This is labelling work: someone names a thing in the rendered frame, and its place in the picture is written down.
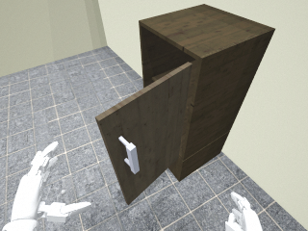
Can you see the robot left hand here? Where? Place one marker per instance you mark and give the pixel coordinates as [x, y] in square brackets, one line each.
[30, 191]

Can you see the handle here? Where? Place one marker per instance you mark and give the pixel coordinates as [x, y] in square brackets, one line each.
[132, 154]

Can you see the cupboard door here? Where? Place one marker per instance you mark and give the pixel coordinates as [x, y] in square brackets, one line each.
[152, 119]

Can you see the robot right hand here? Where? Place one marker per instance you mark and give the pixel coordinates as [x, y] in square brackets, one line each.
[247, 219]

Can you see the left robot forearm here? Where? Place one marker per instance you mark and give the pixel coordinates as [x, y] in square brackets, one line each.
[22, 224]

